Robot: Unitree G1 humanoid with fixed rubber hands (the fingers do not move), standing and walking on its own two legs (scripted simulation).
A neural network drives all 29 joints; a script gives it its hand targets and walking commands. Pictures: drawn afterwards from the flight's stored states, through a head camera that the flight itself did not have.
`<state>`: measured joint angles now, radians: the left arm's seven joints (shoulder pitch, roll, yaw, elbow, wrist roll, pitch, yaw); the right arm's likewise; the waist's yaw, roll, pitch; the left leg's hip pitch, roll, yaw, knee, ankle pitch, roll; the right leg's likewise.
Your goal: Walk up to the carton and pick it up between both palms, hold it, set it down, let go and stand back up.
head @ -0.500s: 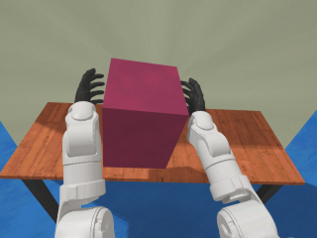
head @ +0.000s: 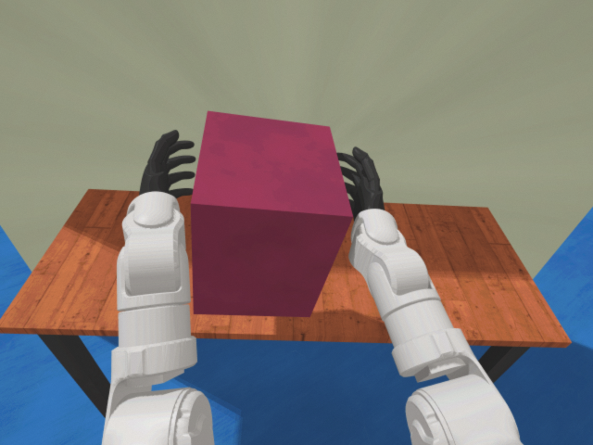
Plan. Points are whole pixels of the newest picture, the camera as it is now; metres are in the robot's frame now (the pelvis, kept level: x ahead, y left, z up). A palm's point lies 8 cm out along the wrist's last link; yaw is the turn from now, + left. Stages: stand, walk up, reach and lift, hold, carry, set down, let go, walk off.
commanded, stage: hold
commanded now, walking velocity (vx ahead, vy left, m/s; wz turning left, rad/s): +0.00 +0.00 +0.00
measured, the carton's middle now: (261, 220) +0.38 +0.02 +0.13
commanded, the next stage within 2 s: none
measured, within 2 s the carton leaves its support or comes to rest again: neither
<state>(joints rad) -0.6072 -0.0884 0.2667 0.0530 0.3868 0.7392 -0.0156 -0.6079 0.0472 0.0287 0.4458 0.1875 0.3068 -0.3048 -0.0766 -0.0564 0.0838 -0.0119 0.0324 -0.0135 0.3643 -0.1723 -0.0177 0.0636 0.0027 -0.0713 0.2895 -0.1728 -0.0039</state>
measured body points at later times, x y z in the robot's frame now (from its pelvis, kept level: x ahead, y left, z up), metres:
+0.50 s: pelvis +0.00 +0.00 +0.00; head -0.04 +0.03 +0.45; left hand +0.37 +0.14 +0.20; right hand +0.36 -0.12 +0.17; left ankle +0.03 +0.13 -0.75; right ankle +0.01 -0.11 -0.75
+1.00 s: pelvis +0.00 +0.00 +0.00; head -0.04 +0.02 +0.45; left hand +0.37 +0.14 +0.20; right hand +0.37 -0.12 +0.17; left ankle +0.03 +0.13 -0.75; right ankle +0.01 -0.11 -0.75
